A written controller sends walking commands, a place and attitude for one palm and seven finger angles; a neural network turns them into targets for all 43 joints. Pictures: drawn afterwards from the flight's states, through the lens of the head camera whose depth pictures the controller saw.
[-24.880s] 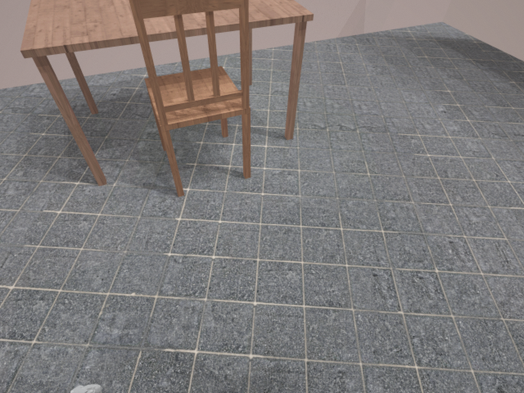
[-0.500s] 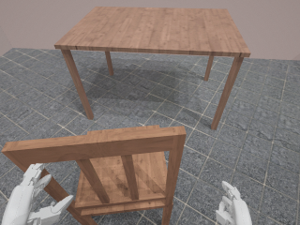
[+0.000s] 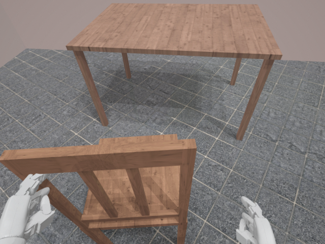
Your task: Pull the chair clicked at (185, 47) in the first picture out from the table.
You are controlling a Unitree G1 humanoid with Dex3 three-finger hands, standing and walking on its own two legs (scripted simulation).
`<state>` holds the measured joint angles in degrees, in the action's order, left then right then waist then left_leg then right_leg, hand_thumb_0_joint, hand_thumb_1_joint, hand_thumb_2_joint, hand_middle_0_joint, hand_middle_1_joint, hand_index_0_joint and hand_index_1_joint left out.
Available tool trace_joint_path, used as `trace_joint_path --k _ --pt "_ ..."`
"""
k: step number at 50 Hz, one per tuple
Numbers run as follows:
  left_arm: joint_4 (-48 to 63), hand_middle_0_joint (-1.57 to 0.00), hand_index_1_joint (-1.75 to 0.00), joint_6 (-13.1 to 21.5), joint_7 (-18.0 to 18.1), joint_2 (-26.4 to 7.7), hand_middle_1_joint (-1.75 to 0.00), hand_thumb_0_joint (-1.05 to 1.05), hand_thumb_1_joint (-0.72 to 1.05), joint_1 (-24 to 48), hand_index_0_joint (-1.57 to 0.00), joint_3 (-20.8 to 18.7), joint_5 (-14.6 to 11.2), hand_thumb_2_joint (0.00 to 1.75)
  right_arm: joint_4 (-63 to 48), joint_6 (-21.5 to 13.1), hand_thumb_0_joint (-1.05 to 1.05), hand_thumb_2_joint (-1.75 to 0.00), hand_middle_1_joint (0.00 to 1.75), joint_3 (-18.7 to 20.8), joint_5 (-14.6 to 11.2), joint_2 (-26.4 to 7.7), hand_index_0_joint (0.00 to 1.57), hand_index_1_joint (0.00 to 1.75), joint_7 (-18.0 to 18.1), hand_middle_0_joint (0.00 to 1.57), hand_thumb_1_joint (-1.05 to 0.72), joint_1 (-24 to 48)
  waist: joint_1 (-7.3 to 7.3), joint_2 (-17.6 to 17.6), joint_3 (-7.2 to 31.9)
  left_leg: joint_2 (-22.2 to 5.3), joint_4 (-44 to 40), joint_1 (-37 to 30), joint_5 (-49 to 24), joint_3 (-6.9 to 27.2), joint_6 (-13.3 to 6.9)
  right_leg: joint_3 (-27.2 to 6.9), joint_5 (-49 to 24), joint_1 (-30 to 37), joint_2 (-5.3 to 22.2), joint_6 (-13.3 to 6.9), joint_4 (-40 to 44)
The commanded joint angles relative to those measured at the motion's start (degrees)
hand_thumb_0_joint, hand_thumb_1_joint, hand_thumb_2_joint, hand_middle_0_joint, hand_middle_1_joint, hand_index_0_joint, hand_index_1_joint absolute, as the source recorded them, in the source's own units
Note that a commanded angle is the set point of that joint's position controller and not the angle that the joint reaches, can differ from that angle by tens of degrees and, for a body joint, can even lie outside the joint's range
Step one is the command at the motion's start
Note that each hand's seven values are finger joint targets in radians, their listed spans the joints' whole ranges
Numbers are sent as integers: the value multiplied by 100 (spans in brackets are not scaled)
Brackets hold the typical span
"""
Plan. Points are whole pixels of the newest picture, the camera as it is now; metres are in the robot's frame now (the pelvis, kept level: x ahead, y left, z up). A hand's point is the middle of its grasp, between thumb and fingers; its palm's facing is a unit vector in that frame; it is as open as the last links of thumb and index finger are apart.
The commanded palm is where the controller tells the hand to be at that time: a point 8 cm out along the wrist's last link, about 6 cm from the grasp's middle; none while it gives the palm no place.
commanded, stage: draw the hand back to the body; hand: left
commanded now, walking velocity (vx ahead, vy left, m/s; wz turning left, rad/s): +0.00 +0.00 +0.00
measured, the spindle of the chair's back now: (101, 196) +0.24 +0.22 -0.07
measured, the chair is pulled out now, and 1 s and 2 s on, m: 0.61 0.62 0.62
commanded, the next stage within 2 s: step back with the hand held close in 0.04 s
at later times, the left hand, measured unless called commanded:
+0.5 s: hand (44, 226) +0.12 +0.26 +0.07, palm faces +0.12 -0.84 -0.53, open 7.0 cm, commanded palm +0.08 +0.30 +0.18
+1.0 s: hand out of the picture +0.08 +0.32 +0.16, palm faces +0.45 -0.79 -0.40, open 7.4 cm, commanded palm +0.01 +0.35 +0.18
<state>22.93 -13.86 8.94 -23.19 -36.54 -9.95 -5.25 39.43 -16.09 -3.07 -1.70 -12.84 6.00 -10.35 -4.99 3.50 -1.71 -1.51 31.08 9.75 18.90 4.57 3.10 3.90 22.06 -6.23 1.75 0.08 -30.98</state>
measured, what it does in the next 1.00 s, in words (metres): shifts its weight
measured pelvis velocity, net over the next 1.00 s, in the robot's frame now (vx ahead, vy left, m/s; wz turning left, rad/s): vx -0.14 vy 0.06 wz -0.03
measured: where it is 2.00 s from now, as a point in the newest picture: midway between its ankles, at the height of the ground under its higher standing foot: outside the picture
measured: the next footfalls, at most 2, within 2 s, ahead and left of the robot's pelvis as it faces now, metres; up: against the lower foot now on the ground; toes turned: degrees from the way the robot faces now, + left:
right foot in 1.18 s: -0.24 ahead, -0.06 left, +0.00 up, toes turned -1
left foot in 1.38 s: -0.20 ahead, +0.16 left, +0.00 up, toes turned +0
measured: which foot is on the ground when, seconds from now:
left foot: down 0.00-1.00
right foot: down 0.00-0.94, up 0.96-1.00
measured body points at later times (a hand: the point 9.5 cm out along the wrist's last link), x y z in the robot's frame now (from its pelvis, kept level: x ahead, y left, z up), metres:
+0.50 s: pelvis -0.06 +0.00 +0.00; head +0.01 +0.01 +0.45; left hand +0.11 +0.30 +0.10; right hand +0.14 -0.23 -0.08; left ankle -0.02 +0.16 -0.73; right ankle -0.06 -0.11 -0.73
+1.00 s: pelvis -0.14 +0.06 -0.01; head -0.15 +0.07 +0.44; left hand +0.05 +0.36 +0.18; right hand +0.02 -0.19 -0.08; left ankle -0.02 +0.16 -0.73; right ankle -0.08 -0.11 -0.72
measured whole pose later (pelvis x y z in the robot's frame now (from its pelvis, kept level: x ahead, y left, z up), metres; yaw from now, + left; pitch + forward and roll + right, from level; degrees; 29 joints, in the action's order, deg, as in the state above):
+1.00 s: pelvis -0.14 +0.06 -0.01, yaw -2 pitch -2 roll -3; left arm 25.3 7.1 10.1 -22.6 -27.4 -24.4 -2.6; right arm 35.4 -5.6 -1.0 -1.4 -11.3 6.3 -11.3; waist 1.7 2.6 0.2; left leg -1.8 36.5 25.7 10.2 2.4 -1.1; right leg 0.7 22.6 -22.3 0.5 1.5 -40.7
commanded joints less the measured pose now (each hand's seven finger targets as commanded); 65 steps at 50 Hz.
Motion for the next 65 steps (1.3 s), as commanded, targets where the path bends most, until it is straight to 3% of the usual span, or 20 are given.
trace_joint_path --k 1,8,9,10,16,23,31,33,36,40,44,47,48,50,53,58,59,61,62,65 --pt "3095 -20 -30 1473 493 -1630 -30 0 90 1621 -20 -1794 292 90 -870 -372 0 -90 30 183 -15 -514 20 30 50 20 -90 713 108 903 1179 -25 -224 -485 -2419 -322 -293 55 -2719 34 186 -105 247" --pt "3172 -20 -30 1549 492 -1574 -30 0 90 1871 -20 -1681 279 90 -888 -393 0 -90 30 162 -14 -545 20 30 63 20 -90 651 168 783 1119 -29 -291 -447 -2069 -280 -294 85 -2375 -90 187 -92 266" --pt "2996 -20 -30 1782 278 -2529 -30 0 90 2705 -20 -2336 47 90 -1237 17 0 -90 30 344 -218 -761 20 30 110 20 -90 249 293 226 202 -297 -274 -154 -2199 -94 -402 -435 -2935 -564 283 -6 672" --pt "2636 -20 -30 1705 185 -2024 -30 0 90 2463 -20 -2051 87 90 -1242 215 0 -90 30 342 -205 -576 20 30 106 20 -90 323 352 -48 295 -289 -176 -153 -2216 -167 -402 -405 -3426 -391 373 11 746" --pt "3024 -20 -30 1831 210 -1906 -30 0 90 1677 -20 -1998 91 90 -1546 622 0 -90 30 362 -165 -641 20 30 108 20 -90 582 301 816 1342 -359 -255 -569 -3170 -199 -380 -389 -3753 245 379 17 428" --pt "3705 -20 -30 2020 306 -2074 -30 0 90 857 -20 -2315 47 90 -1658 802 0 -90 30 467 -111 -649 20 30 143 20 -90 681 266 863 1689 -568 -316 -98 -3059 32 -389 -288 -3162 309 314 37 227" --pt "3653 -20 -30 2352 299 -2243 -30 0 90 349 -20 -2719 90 90 -1455 585 0 -90 30 508 -37 -647 20 30 230 20 -90 648 284 1206 1374 -652 -674 1102 -834 264 -470 -311 -1648 283 204 47 151" --pt "3726 -20 -30 2531 314 -2238 -30 0 90 542 -20 -2801 122 90 -1410 504 0 -90 30 494 41 -684 20 30 248 20 -90 477 335 999 1223 -572 -602 1436 -145 303 -437 -456 -1297 141 307 9 256" --pt "2543 -20 -30 2702 331 -1828 -30 0 90 301 -20 -2806 138 90 -1130 417 0 -90 30 529 74 -624 20 30 231 20 -90 408 463 78 1007 -114 281 665 557 12 -262 -1048 -295 -1252 746 -304 1078" --pt "1033 -20 -30 2484 297 -1075 -30 0 90 723 -20 -2221 243 90 -897 690 0 -90 30 556 100 -629 20 30 86 20 -90 505 567 -1032 467 -37 1304 272 285 -153 -202 -881 355 -2668 1123 -501 1376" --pt "849 -20 -30 2395 204 -937 -30 0 90 1131 -20 -1881 263 90 -1170 830 0 -90 30 498 -30 -615 20 30 82 20 -90 674 551 -725 -160 -402 -102 1198 1280 386 -401 -524 1496 -2701 516 -129 901" --pt "1747 -20 -30 2515 197 -1012 -30 0 90 1156 -20 -1901 328 90 -1448 724 0 -90 30 397 -1 -724 20 30 92 20 -90 724 521 977 51 -1242 -2179 2912 2729 1707 -884 -211 487 -769 -244 138 -1235" --pt "2104 -20 -30 2610 177 -1163 -30 0 90 1279 -20 -2001 381 90 -1468 683 0 -90 30 446 62 -728 20 30 87 20 -90 790 480 1052 161 -1460 -2278 2990 2636 1871 -1027 -322 225 -538 -257 136 -1678" --pt "2582 -20 -30 2775 150 -1284 -30 0 90 1123 -20 -2174 410 90 -1425 587 0 -90 30 506 157 -740 20 30 25 20 -90 688 435 1022 481 -1411 -2034 2655 2071 1590 -1087 -399 214 -501 -250 90 -1889" --pt "2839 -20 -30 2959 141 -1413 -30 0 90 782 -20 -2459 328 90 -1274 401 0 -90 30 532 237 -712 20 30 -72 20 -90 527 385 1734 623 -1235 -2004 2206 1738 1256 -1046 -244 467 -516 -324 -11 -1595" --pt "2122 -20 -30 3182 5 -1358 -30 0 90 753 -20 -2524 75 90 -817 362 0 -90 30 571 270 -570 20 30 -101 20 -90 295 440 1180 1144 -939 -1009 559 -65 688 -524 -311 -126 -502 -110 -273 1289" --pt "1926 -20 -30 3231 -26 -1426 -30 0 90 885 -20 -2516 96 90 -784 395 0 -90 30 567 264 -535 20 30 -95 20 -90 305 474 678 1112 -671 -268 184 -364 330 -381 -480 -537 -853 201 -369 1780" --pt "1630 -20 -30 3119 -106 -1324 -30 0 90 797 -20 -2155 90 90 -755 444 0 -90 30 759 52 -678 20 30 -53 20 -90 252 529 -1542 1013 278 2672 -411 168 -168 -87 -1663 -374 -2652 1484 -1112 2049" --pt "1305 -20 -30 2845 -63 -1090 -30 0 90 714 -20 -2010 136 90 -853 575 0 -90 30 658 68 -512 20 30 -93 20 -90 419 587 -1828 624 303 3305 357 237 -285 -138 -1540 -1431 -2498 1679 -1160 1810" --pt "955 -20 -30 2560 -8 -1026 -30 0 90 811 -20 -2082 228 90 -1068 777 0 -90 30 364 65 -318 20 30 -52 20 -90 741 722 -1090 184 16 1292 1304 309 -152 -327 -537 -3119 -1214 1169 -578 659"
